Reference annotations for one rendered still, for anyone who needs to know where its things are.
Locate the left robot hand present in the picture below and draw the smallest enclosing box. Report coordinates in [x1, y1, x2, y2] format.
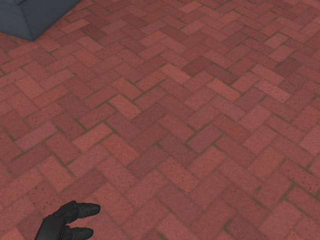
[34, 200, 101, 240]

